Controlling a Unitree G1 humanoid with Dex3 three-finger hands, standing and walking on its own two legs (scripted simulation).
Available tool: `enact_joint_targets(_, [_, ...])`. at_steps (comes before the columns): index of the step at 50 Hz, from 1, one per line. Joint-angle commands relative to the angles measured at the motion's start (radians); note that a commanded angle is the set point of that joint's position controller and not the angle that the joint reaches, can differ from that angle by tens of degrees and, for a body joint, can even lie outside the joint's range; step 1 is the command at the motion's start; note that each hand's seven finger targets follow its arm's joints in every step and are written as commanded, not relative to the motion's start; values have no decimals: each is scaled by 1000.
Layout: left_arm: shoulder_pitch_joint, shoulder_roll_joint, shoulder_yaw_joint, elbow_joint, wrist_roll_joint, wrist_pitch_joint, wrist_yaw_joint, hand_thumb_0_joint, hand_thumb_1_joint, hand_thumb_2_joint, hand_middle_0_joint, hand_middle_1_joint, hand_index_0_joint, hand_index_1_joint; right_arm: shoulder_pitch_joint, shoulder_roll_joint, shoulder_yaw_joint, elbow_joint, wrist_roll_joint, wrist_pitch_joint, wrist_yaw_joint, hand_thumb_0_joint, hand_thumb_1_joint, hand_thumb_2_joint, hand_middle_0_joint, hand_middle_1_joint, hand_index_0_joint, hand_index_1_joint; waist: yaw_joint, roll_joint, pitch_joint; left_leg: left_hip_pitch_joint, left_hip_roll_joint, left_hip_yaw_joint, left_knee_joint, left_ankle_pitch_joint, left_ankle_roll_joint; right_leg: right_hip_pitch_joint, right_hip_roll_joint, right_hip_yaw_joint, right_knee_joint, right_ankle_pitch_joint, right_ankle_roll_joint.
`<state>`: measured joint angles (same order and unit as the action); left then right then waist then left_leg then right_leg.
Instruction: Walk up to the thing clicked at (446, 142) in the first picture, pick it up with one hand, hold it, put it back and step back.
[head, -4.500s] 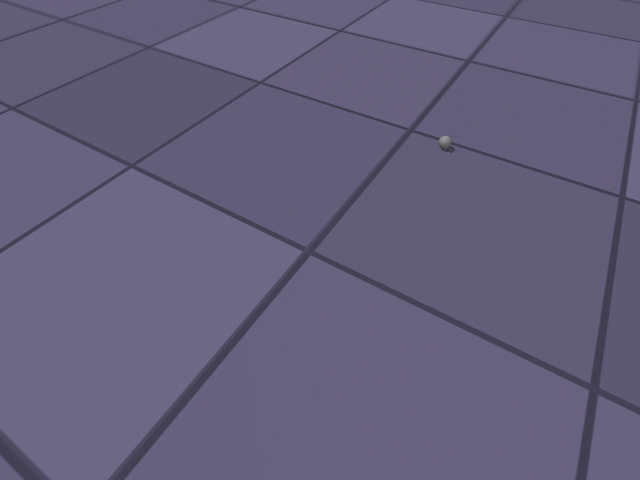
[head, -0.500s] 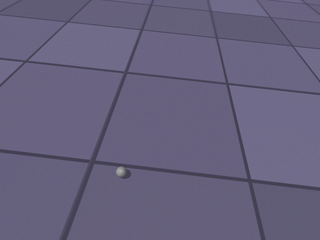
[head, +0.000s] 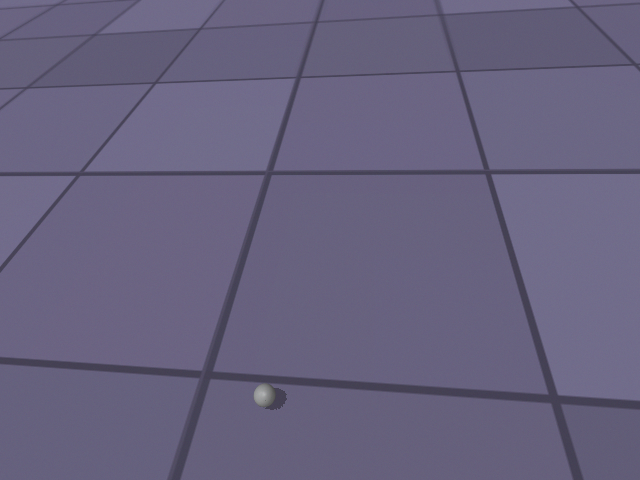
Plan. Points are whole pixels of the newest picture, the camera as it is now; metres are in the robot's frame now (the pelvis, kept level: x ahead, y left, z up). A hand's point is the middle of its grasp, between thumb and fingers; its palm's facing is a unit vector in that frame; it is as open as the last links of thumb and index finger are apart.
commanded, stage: walk up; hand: left
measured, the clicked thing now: (264, 395) +0.52 +0.27 -0.73
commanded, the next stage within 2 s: none
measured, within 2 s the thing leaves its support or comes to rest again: neither
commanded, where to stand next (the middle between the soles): +0.17 +0.03 m, yaw +1 degrees
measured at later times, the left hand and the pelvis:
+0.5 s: hand out of the picture +0.12 +0.31 -0.16, palm faces -0.07 -0.93 -0.35, open 7.3 cm; pelvis +0.07 +0.04 +0.00, yaw +0 degrees
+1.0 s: hand (159, 451) +0.22 +0.28 -0.15, palm faces -0.04 -0.94 -0.33, open 7.3 cm; pelvis +0.11 +0.03 +0.00, yaw +0 degrees
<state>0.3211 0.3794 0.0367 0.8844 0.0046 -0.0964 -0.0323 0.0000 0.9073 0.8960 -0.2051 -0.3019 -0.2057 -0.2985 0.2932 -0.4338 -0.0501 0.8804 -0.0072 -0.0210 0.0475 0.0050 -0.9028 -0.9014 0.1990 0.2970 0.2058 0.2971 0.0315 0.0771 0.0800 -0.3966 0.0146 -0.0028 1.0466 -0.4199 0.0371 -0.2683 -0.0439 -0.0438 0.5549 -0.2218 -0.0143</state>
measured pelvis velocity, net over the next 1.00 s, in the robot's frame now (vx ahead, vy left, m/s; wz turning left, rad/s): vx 0.11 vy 0.03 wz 0.00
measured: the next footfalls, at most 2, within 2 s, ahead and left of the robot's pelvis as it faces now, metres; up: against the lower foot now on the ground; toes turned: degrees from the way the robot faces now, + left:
left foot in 0.26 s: +0.17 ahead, +0.16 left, +0.00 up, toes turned -1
right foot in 0.60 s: +0.16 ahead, -0.09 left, +0.00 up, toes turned -2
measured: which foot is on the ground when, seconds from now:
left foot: up 0.00-0.24, down 0.26-1.00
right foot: down 0.00-0.28, up 0.30-0.58, down 0.60-1.00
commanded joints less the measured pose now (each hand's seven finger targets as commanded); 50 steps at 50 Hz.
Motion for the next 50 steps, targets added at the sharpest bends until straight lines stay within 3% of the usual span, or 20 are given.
enact_joint_targets(1, [39,300,83,-58,-7,-19,28,0,900,900,-200,-300,-200,-300,76,-164,-59,-55,2,-12,1,0,-900,-900,200,300,200,300,-21,-238,-9,-130,56,-47,-65,96,-21,78,-207,222,-277,65,-184])
enact_joint_targets(4, [36,296,80,-79,4,-16,31,0,900,900,-200,-300,-200,-300,9,-149,-60,-70,-7,-3,9,0,-900,-900,200,300,200,300,-4,-242,7,-116,54,-19,-179,120,-36,44,-201,170,-279,56,-193])
enact_joint_targets(9, [-7,275,51,-84,5,7,42,0,900,900,-200,-300,-200,-300,-45,-109,-50,-52,-4,-10,-9,0,-900,-900,200,300,200,300,-11,-223,-43,110,39,30,-375,257,-41,-64,-196,80,-102,365,-174])
enact_joint_targets(12, [-33,227,30,-86,-10,31,49,0,900,900,-200,-300,-200,-300,30,-149,-60,-5,-9,-27,-30,0,-900,-900,200,300,200,300,-67,-88,-103,291,22,23,-550,383,7,-120,-123,33,123,229,-98])
enact_joint_targets(13, [5,174,15,-88,-18,37,49,0,900,900,-200,-300,-200,-300,57,-224,-77,-4,-18,-32,-39,0,-900,-900,200,300,200,300,-67,106,-157,336,193,-186,-617,440,48,-165,-38,-11,266,4,-46])
enact_joint_targets(14, [66,163,11,-90,-16,46,44,0,900,900,-200,-300,-200,-300,74,-284,-93,-28,-15,-39,-33,0,-900,-900,200,300,200,300,-48,157,-146,340,315,-449,-707,168,134,-269,69,13,388,-340,-31])
enact_joint_targets(15, [96,242,34,-54,-8,58,54,0,900,900,-200,-300,-200,-300,46,-334,-109,-32,3,-34,-29,0,-900,-900,200,300,200,300,-56,147,-143,319,390,-539,-761,-60,227,-290,21,45,503,-388,-38])
enact_joint_targets(16, [73,275,39,-32,3,60,53,0,900,900,-200,-300,-200,-300,20,-309,-108,-33,7,-28,-31,0,-900,-900,200,300,200,300,-54,103,-100,262,366,-532,-786,-191,225,-295,-7,67,536,-354,-34])
enact_joint_targets(18, [53,272,50,-6,-1,62,44,0,900,900,-200,-300,-200,-300,-47,-247,-83,-55,-6,-28,-37,0,-900,-900,200,300,200,300,-38,93,-50,180,262,-362,-788,-160,157,-268,-19,112,470,-279,-26])
enact_joint_targets(20, [69,251,50,9,4,61,33,0,900,900,-200,-300,-200,-300,-61,-245,-79,-52,-9,-32,-34,0,-900,-900,200,300,200,300,-28,126,-49,132,222,-268,-761,-94,149,-214,-27,68,386,-234,-21])
enact_joint_targets(25, [32,204,48,26,15,57,31,0,900,900,-200,-300,-200,-300,-66,-226,-66,-61,-13,-25,-36,0,-900,-900,200,300,200,300,-46,112,-57,102,233,-232,-727,2,171,-114,3,25,195,-203,3])
enact_joint_targets(29, [72,178,49,72,22,47,44,0,900,900,-200,-300,-200,-300,-160,-174,-36,-70,0,-2,-33,0,-900,-900,200,300,200,300,14,36,-79,-48,187,-138,-597,-52,100,108,32,6,-39,-48,-19])
enact_joint_targets(30, [62,203,57,72,28,41,47,0,900,900,-200,-300,-200,-300,-126,-135,-21,-62,3,1,-33,0,-900,-900,200,300,200,300,11,-47,-84,-91,154,-111,-535,-76,60,150,-6,79,-101,-80,-36])
enact_joint_targets(32, [-73,312,69,24,36,29,50,0,900,900,-200,-300,-200,-300,-114,-87,-5,-43,4,9,-37,0,-900,-900,200,300,200,300,-20,-276,0,-128,-9,2,-294,-73,-22,-25,-294,545,-363,-476,-153])
enact_joint_targets(33, [-140,326,65,15,31,36,45,0,900,900,-200,-300,-200,-300,-114,-155,-27,-9,2,8,-44,0,-900,-900,200,300,200,300,-23,-248,33,2,24,-43,-251,-68,-19,-163,-316,522,-342,-456,-202])
enact_joint_targets(36, [-186,232,34,16,13,40,42,0,900,900,-200,-300,-200,-300,-72,-137,-17,51,14,-14,-39,0,-900,-900,200,300,200,300,-66,-219,-19,123,13,-2,-464,111,-9,-83,-149,229,-202,-97,-103])
enact_joint_targets(39, [-180,217,24,34,1,43,34,0,900,900,-200,-300,-200,-300,-57,-156,-14,76,5,-28,-50,0,-900,-900,200,300,200,300,-60,-205,-127,262,53,-62,-559,295,3,-55,-128,175,-94,136,-68])
enact_joint_targets(42, [-163,214,23,77,-5,53,35,0,900,900,-200,-300,-200,-300,-151,-181,-11,81,9,-29,-44,0,-900,-900,200,300,200,300,-16,-151,-79,131,108,-147,-608,154,26,21,-60,129,-151,-119,-34])
enact_joint_targets(45, [-211,223,22,85,-4,50,37,0,900,900,-200,-300,-200,-300,-144,-159,2,115,6,-26,-43,0,-900,-900,200,300,200,300,-33,-122,-75,151,75,-97,-623,214,6,38,-90,156,-176,-77,-46])
enact_joint_targets(50, [-231,196,14,123,-11,54,38,0,900,900,-200,-300,-200,-300,-173,-155,11,154,7,-38,-50,0,-900,-900,200,300,200,300,-19,-41,-129,182,113,-115,-658,417,8,138,-72,96,-142,120,-32])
